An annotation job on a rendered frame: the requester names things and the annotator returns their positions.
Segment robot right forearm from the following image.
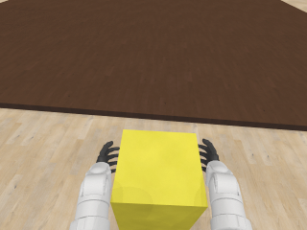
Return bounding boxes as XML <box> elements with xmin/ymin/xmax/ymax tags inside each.
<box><xmin>205</xmin><ymin>160</ymin><xmax>252</xmax><ymax>230</ymax></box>

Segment left robot hand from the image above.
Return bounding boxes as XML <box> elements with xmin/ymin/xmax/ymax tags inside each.
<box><xmin>96</xmin><ymin>141</ymin><xmax>120</xmax><ymax>173</ymax></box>

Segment right robot hand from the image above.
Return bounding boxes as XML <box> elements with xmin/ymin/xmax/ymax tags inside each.
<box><xmin>198</xmin><ymin>138</ymin><xmax>220</xmax><ymax>173</ymax></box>

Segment carton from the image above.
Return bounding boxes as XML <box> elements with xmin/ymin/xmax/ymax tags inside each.
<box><xmin>110</xmin><ymin>129</ymin><xmax>208</xmax><ymax>230</ymax></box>

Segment robot left forearm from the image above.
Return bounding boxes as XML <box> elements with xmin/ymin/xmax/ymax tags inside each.
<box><xmin>69</xmin><ymin>162</ymin><xmax>112</xmax><ymax>230</ymax></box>

